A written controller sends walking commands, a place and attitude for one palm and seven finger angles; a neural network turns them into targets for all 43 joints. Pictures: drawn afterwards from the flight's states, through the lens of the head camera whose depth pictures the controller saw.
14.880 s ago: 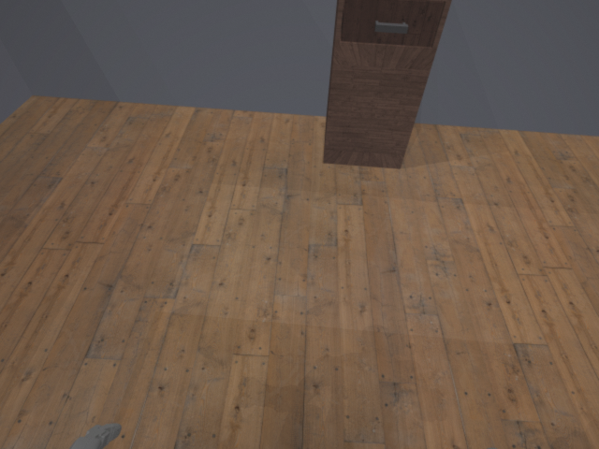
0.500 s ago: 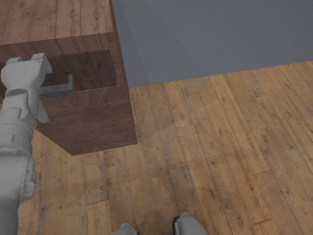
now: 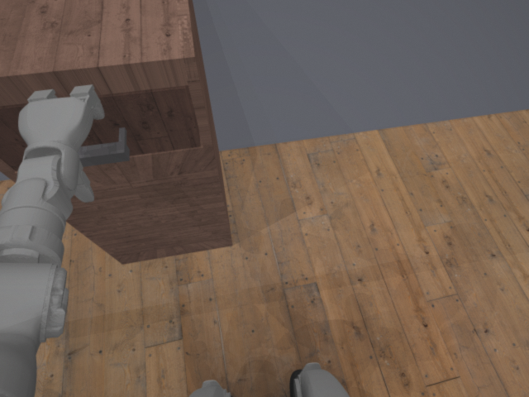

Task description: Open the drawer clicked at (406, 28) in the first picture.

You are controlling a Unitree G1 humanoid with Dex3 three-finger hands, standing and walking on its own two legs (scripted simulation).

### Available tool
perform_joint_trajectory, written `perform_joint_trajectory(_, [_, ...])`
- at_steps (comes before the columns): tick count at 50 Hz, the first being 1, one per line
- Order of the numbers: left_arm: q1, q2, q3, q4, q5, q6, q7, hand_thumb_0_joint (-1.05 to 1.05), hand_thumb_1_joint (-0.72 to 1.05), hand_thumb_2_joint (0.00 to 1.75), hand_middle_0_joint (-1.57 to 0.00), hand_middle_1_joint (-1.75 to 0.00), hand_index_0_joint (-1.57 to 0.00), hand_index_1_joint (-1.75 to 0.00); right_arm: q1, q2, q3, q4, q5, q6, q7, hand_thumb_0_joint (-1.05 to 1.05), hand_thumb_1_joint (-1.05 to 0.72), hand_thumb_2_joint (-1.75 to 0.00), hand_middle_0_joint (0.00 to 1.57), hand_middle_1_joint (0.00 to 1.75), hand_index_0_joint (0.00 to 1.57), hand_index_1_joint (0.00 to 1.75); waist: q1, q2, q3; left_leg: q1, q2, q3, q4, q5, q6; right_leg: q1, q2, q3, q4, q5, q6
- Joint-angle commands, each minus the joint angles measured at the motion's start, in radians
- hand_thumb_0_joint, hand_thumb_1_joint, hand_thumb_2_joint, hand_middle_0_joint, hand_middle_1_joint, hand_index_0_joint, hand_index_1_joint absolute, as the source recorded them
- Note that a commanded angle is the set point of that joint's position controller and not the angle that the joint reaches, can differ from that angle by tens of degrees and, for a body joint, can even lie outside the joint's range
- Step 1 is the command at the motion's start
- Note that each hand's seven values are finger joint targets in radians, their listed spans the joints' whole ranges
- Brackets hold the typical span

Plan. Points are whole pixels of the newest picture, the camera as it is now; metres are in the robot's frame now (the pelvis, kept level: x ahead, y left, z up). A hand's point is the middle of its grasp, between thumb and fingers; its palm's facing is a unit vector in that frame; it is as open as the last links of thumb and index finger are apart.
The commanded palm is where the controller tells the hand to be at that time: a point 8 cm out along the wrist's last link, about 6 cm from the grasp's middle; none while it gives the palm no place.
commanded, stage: move the hooked fingers above the handle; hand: left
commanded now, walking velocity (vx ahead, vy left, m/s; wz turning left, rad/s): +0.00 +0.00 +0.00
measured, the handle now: (92, 146) +0.54 +0.27 -0.02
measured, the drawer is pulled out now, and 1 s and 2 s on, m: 0.00 0.00 0.00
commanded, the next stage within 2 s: lift the fingers back up to retry in 0.88 s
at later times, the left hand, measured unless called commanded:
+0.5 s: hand (67, 149) +0.50 +0.28 +0.04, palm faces -0.03 -0.04 -1.00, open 13.8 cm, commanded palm +0.48 +0.28 +0.10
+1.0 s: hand (66, 155) +0.48 +0.28 +0.04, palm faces -0.05 -0.03 -1.00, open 13.8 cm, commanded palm +0.48 +0.28 +0.10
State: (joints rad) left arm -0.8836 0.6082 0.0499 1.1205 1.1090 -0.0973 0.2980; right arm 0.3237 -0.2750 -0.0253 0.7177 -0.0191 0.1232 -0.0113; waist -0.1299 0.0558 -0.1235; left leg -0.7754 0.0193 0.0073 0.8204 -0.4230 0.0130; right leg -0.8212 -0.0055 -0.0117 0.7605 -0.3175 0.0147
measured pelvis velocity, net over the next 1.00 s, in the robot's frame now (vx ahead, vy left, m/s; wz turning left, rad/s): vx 0.00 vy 0.01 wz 0.01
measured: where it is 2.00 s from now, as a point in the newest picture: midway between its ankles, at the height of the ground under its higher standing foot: outside the picture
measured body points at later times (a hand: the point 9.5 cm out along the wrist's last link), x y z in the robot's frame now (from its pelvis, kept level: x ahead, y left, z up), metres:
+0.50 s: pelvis +0.00 +0.00 +0.00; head +0.13 +0.01 +0.43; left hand +0.49 +0.28 +0.09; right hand -0.01 -0.29 -0.12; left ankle -0.03 +0.11 -0.70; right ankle +0.01 -0.13 -0.70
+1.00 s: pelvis +0.00 +0.01 +0.00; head +0.12 +0.01 +0.44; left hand +0.48 +0.28 +0.09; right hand +0.03 -0.27 -0.13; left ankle -0.03 +0.11 -0.70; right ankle +0.01 -0.13 -0.70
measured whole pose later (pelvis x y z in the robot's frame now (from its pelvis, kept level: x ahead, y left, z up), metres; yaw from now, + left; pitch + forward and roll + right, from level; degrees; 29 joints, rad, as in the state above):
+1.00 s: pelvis +0.00 +0.01 +0.00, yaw +1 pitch +20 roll -2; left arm -0.84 0.60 0.05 1.07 1.11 -0.17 0.28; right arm 0.32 -0.26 -0.03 0.71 -0.02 0.11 -0.01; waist -0.11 0.04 -0.12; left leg -0.75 0.01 0.00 0.82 -0.43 0.02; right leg -0.79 -0.02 -0.02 0.75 -0.32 0.02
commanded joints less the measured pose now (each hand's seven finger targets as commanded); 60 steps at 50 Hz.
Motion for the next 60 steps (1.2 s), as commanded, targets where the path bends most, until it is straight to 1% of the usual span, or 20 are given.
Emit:
perform_joint_trajectory(1, [-0.415, 0.410, 0.096, -0.139, -0.029, 0.040, -0.013, 0.00, -0.50, 0.30, -0.30, -1.20, -0.30, -1.20, 0.174, -0.185, -0.056, -0.044, 0.003, -0.006, -0.033, 0.00, -0.90, -0.90, 0.20, 0.30, 0.20, 0.30, 0.005, -0.028, -0.442, 0.167, -0.042, 0.014, -0.090, 0.381, 0.034, 0.385, 0.036, -0.005, -0.066, 0.339, -0.029])
perform_joint_trajectory(4, [-0.346, 0.425, 0.111, -0.134, -0.033, 0.006, -0.040, 0.00, -0.50, 0.30, -0.30, -1.20, -0.30, -1.20, 0.163, -0.183, -0.052, -0.055, 0.005, -0.007, -0.039, 0.00, -0.90, -0.90, 0.20, 0.30, 0.20, 0.30, 0.029, -0.013, -0.427, 0.151, -0.046, 0.023, -0.092, 0.356, 0.035, 0.387, 0.035, 0.001, -0.063, 0.326, -0.030])
perform_joint_trajectory(6, [-0.358, 0.392, 0.088, -0.131, -0.028, -0.018, -0.046, 0.00, -0.50, 0.30, -0.30, -1.20, -0.30, -1.20, 0.164, -0.179, -0.052, -0.058, 0.007, -0.011, -0.042, 0.00, -0.90, -0.90, 0.20, 0.30, 0.20, 0.30, 0.014, -0.009, -0.383, 0.143, -0.044, 0.022, -0.091, 0.338, 0.035, 0.348, 0.036, -0.001, -0.069, 0.302, -0.033])
perform_joint_trajectory(8, [-0.341, 0.404, 0.095, -0.128, -0.020, -0.040, -0.046, 0.00, -0.50, 0.30, -0.30, -1.20, -0.30, -1.20, 0.170, -0.185, -0.056, -0.057, 0.007, -0.017, -0.045, 0.00, -0.90, -0.90, 0.20, 0.30, 0.20, 0.30, 0.014, -0.016, -0.382, 0.137, -0.043, 0.019, -0.083, 0.320, 0.036, 0.327, 0.038, 0.001, -0.064, 0.279, -0.032])
perform_joint_trajectory(16, [-0.452, 0.322, 0.056, -0.253, -0.033, -0.126, -0.026, 0.00, -0.50, 0.30, -0.30, -1.20, -0.30, -1.20, 0.225, -0.172, -0.088, -0.035, -0.007, -0.037, -0.044, 0.00, -0.90, -0.90, 0.20, 0.30, 0.20, 0.30, -0.027, 0.062, -0.499, 0.256, -0.034, -0.005, -0.030, 0.445, 0.027, 0.249, 0.048, -0.008, -0.040, 0.314, -0.039])
perform_joint_trajectory(18, [-0.447, 0.368, 0.100, -0.280, -0.033, -0.132, -0.008, 0.00, -0.50, 0.30, -0.30, -1.20, -0.30, -1.20, 0.229, -0.177, -0.090, -0.024, -0.013, -0.034, -0.041, 0.00, -0.90, -0.90, 0.20, 0.30, 0.20, 0.30, -0.007, 0.103, -0.550, 0.287, -0.034, -0.011, -0.021, 0.496, 0.021, 0.251, 0.049, -0.009, -0.025, 0.333, -0.041])
perform_joint_trajectory(21, [-0.468, 0.348, 0.099, -0.300, -0.030, -0.115, 0.020, 0.00, -0.50, 0.30, -0.30, -1.20, -0.30, -1.20, 0.223, -0.174, -0.090, -0.013, -0.020, -0.031, -0.031, 0.00, -0.90, -0.90, 0.20, 0.30, 0.20, 0.30, -0.005, 0.139, -0.540, 0.318, -0.027, -0.021, -0.015, 0.583, 0.009, 0.222, 0.053, -0.026, -0.015, 0.346, -0.045])
perform_joint_trajectory(22, [-0.443, 0.356, 0.110, -0.293, -0.030, -0.102, 0.030, 0.00, -0.50, 0.30, -0.30, -1.20, -0.30, -1.20, 0.221, -0.176, -0.089, -0.010, -0.021, -0.028, -0.025, 0.00, -0.90, -0.90, 0.20, 0.30, 0.20, 0.30, 0.009, 0.161, -0.543, 0.328, -0.024, -0.022, -0.016, 0.610, 0.004, 0.224, 0.054, -0.029, -0.012, 0.349, -0.045])
perform_joint_trajectory(23, [-0.406, 0.381, 0.138, -0.287, -0.030, -0.086, 0.037, 0.00, -0.50, 0.30, -0.30, -1.20, -0.30, -1.20, 0.214, -0.179, -0.086, -0.009, -0.023, -0.024, -0.019, 0.00, -0.90, -0.90, 0.20, 0.30, 0.20, 0.30, 0.026, 0.152, -0.550, 0.330, -0.022, -0.021, -0.017, 0.640, 0.003, 0.241, 0.055, -0.031, -0.009, 0.366, -0.045])
perform_joint_trajectory(25, [-0.362, 0.360, 0.123, -0.250, -0.033, -0.045, 0.038, 0.00, -0.50, 0.30, -0.30, -1.20, -0.30, -1.20, 0.202, -0.178, -0.082, -0.012, -0.021, -0.018, -0.010, 0.00, -0.90, -0.90, 0.20, 0.30, 0.20, 0.30, 0.032, 0.133, -0.517, 0.312, -0.020, -0.015, -0.028, 0.648, 0.003, 0.260, 0.054, -0.036, -0.017, 0.376, -0.044])
perform_joint_trajectory(29, [-0.342, 0.381, 0.130, -0.268, -0.031, -0.011, 0.019, 0.00, -0.50, 0.30, -0.30, -1.20, -0.30, -1.20, 0.181, -0.181, -0.078, -0.030, -0.013, -0.008, -0.006, 0.00, -0.90, -0.90, 0.20, 0.30, 0.20, 0.30, 0.042, 0.089, -0.491, 0.280, -0.020, -0.004, -0.056, 0.620, 0.012, 0.325, 0.050, -0.031, -0.032, 0.401, -0.042])
perform_joint_trajectory(32, [-0.305, 0.339, 0.106, -0.284, -0.036, -0.014, -0.003, 0.00, -0.50, 0.30, -0.30, -1.20, -0.30, -1.20, 0.178, -0.177, -0.082, -0.038, -0.010, -0.007, -0.007, 0.00, -0.90, -0.90, 0.20, 0.30, 0.20, 0.30, 0.042, 0.083, -0.490, 0.316, -0.015, -0.004, -0.065, 0.646, 0.014, 0.332, 0.051, -0.027, -0.048, 0.405, -0.040])
perform_joint_trajectory(35, [-0.301, 0.267, 0.048, -0.278, -0.037, -0.028, -0.032, 0.00, -0.50, 0.30, -0.30, -1.20, -0.30, -1.20, 0.176, -0.169, -0.087, -0.047, -0.002, -0.009, -0.015, 0.00, -0.90, -0.90, 0.20, 0.30, 0.20, 0.30, 0.019, 0.036, -0.427, 0.319, -0.012, -0.010, -0.085, 0.580, 0.016, 0.305, 0.053, -0.032, -0.070, 0.352, -0.039])
perform_joint_trajectory(39, [-0.317, 0.197, 0.005, -0.287, -0.046, -0.064, -0.045, 0.00, -0.50, 0.30, -0.30, -1.20, -0.30, -1.20, 0.183, -0.161, -0.094, -0.044, 0.000, -0.015, -0.018, 0.00, -0.90, -0.90, 0.20, 0.30, 0.20, 0.30, 0.008, 0.043, -0.389, 0.359, -0.009, -0.026, -0.092, 0.548, 0.009, 0.244, 0.055, -0.038, -0.084, 0.286, -0.042])
perform_joint_trajectory(41, [-0.349, 0.230, 0.030, -0.290, -0.047, -0.080, -0.037, 0.00, -0.50, 0.30, -0.30, -1.20, -0.30, -1.20, 0.184, -0.163, -0.090, -0.041, -0.001, -0.015, -0.023, 0.00, -0.90, -0.90, 0.20, 0.30, 0.20, 0.30, 0.005, 0.022, -0.381, 0.333, -0.016, -0.023, -0.093, 0.508, 0.013, 0.256, 0.054, -0.033, -0.081, 0.286, -0.046])
perform_joint_trajectory(43, [-0.361, 0.216, 0.019, -0.259, -0.039, -0.080, -0.018, 0.00, -0.50, 0.30, -0.30, -1.20, -0.30, -1.20, 0.179, -0.158, -0.086, -0.041, -0.001, -0.017, -0.022, 0.00, -0.90, -0.90, 0.20, 0.30, 0.20, 0.30, -0.001, 0.030, -0.353, 0.309, -0.023, -0.025, -0.092, 0.472, 0.013, 0.230, 0.053, -0.035, -0.075, 0.263, -0.047])
perform_joint_trajectory(48, [-0.428, 0.370, 0.112, -0.243, -0.011, -0.059, 0.041, 0.00, -0.50, 0.30, -0.30, -1.20, -0.30, -1.20, 0.164, -0.171, -0.069, -0.038, -0.012, -0.021, -0.022, 0.00, -0.90, -0.90, 0.20, 0.30, 0.20, 0.30, 0.016, 0.075, -0.400, 0.237, -0.039, -0.015, -0.070, 0.429, 0.017, 0.251, 0.046, -0.026, -0.040, 0.267, -0.049])
perform_joint_trajectory(52, [-0.418, 0.341, 0.082, -0.200, -0.006, -0.019, 0.042, 0.00, -0.50, 0.30, -0.30, -1.20, -0.30, -1.20, 0.175, -0.171, -0.072, -0.042, -0.014, -0.025, -0.018, 0.00, -0.90, -0.90, 0.20, 0.30, 0.20, 0.30, 0.011, 0.093, -0.483, 0.265, -0.036, -0.012, -0.050, 0.494, 0.012, 0.267, 0.048, -0.029, -0.023, 0.315, -0.045])
perform_joint_trajectory(56, [-0.407, 0.293, 0.051, -0.218, -0.029, -0.007, -0.007, 0.00, -0.50, 0.30, -0.30, -1.20, -0.30, -1.20, 0.204, -0.171, -0.083, -0.039, -0.013, -0.024, -0.018, 0.00, -0.90, -0.90, 0.20, 0.30, 0.20, 0.30, 0.005, 0.088, -0.563, 0.334, -0.023, -0.012, -0.037, 0.619, 0.010, 0.303, 0.050, -0.027, -0.033, 0.392, -0.039])
perform_joint_trajectory(60, [-0.385, 0.307, 0.051, -0.200, -0.041, -0.014, -0.044, 0.00, -0.50, 0.30, -0.30, -1.20, -0.30, -1.20, 0.203, -0.177, -0.079, -0.030, -0.003, -0.016, -0.028, 0.00, -0.90, -0.90, 0.20, 0.30, 0.20, 0.30, -0.002, 0.015, -0.458, 0.256, -0.027, 0.000, -0.067, 0.500, 0.025, 0.329, 0.048, -0.016, -0.065, 0.373, -0.034])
